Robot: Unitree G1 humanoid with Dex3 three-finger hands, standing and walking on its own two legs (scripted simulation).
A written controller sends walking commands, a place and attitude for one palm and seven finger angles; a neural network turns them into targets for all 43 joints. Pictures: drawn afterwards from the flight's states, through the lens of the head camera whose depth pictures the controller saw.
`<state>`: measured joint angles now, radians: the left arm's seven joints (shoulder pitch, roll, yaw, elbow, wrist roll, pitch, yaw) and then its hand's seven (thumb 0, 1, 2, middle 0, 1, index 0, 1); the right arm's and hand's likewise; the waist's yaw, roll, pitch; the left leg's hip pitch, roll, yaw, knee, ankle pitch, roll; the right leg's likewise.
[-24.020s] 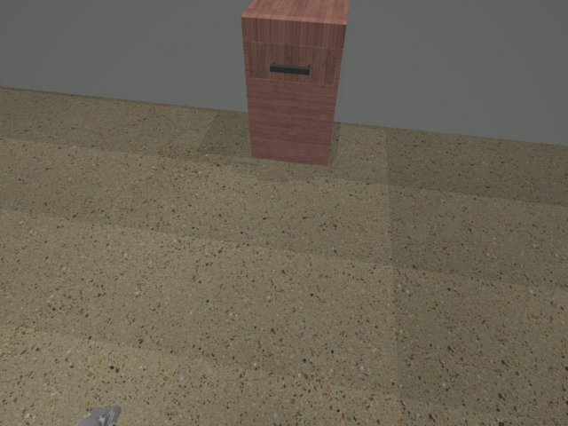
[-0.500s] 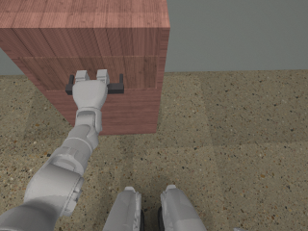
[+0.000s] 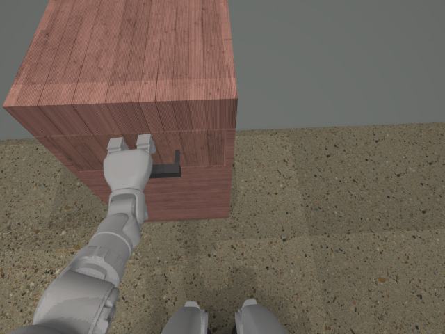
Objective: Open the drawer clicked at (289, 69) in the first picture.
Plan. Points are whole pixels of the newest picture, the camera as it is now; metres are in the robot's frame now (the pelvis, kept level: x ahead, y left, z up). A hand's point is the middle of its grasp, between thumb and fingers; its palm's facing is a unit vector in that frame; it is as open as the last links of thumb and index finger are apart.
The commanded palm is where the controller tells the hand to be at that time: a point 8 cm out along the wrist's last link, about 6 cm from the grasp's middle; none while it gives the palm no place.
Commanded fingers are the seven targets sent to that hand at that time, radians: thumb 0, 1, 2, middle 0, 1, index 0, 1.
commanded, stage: lift the fingers back up to retry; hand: left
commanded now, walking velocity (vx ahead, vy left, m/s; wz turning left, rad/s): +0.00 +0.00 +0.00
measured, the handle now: (144, 163) +0.49 +0.18 -0.12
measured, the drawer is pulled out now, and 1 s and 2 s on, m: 0.00 0.00 0.00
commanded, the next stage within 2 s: re-aim the fingers above the handle in 0.12 s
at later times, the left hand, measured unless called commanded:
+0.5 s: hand (135, 187) +0.41 +0.18 -0.07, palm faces -0.05 -0.03 -1.00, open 13.8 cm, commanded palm +0.39 +0.17 -0.01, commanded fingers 0.00 -0.50 0.30 -0.30 -1.20 -0.30 -1.20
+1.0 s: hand (135, 191) +0.40 +0.18 -0.07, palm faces -0.09 -0.08 -0.99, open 13.8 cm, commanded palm +0.39 +0.17 -0.01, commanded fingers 0.00 -0.50 0.30 -0.30 -1.20 -0.30 -1.20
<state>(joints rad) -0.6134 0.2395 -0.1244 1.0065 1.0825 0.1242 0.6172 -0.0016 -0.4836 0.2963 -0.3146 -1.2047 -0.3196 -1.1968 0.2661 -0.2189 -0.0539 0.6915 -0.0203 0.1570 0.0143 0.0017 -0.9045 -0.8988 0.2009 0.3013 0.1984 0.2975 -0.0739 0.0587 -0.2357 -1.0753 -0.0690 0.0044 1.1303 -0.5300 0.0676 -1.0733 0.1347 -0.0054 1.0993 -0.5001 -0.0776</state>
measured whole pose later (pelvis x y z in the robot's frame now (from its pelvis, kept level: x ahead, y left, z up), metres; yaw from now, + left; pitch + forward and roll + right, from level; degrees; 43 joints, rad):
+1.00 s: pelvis -0.01 +0.01 +0.00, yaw +1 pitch +27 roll -2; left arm -0.59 0.25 -0.16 1.00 1.07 0.06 0.58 0.00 -0.48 0.30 -0.32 -1.20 -0.32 -1.20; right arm 0.29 -0.22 -0.07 0.72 -0.02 0.14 0.01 0.00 -0.91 -0.90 0.20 0.30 0.20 0.30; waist -0.07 0.06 -0.23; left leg -1.10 -0.08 0.00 1.15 -0.52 0.08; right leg -1.09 0.12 -0.02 1.11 -0.49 -0.07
